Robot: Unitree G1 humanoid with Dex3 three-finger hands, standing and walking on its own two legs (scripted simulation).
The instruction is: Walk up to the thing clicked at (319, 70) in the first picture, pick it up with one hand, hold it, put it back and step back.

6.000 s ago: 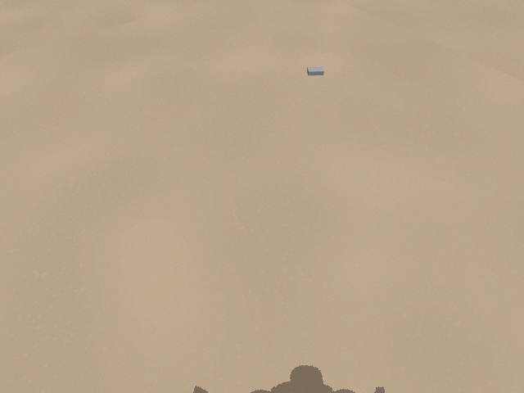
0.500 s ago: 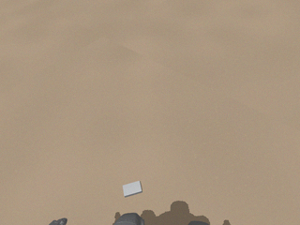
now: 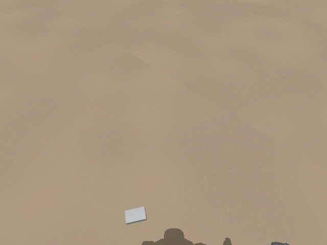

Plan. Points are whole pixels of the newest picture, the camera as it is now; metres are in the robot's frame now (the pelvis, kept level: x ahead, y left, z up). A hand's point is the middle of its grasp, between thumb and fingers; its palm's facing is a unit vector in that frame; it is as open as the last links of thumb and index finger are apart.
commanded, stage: walk up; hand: left
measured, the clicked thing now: (135, 215) +0.39 +0.18 -0.75
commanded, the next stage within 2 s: stand in 1.32 s
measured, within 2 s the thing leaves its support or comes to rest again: neither
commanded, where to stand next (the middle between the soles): +0.05 -0.04 m, yaw -2 degrees
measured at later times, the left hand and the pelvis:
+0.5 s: hand out of the picture +0.13 +0.24 -0.14, palm faces -0.01 -0.95 -0.33, open 7.4 cm; pelvis +0.03 -0.01 +0.01, yaw +0 degrees
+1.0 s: hand out of the picture +0.11 +0.25 -0.14, palm faces -0.02 -0.95 -0.33, open 7.4 cm; pelvis +0.03 +0.00 +0.02, yaw -1 degrees
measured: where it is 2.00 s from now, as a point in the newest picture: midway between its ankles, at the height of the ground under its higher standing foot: outside the picture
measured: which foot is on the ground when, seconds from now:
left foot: down 0.00-1.00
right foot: down 0.00-1.00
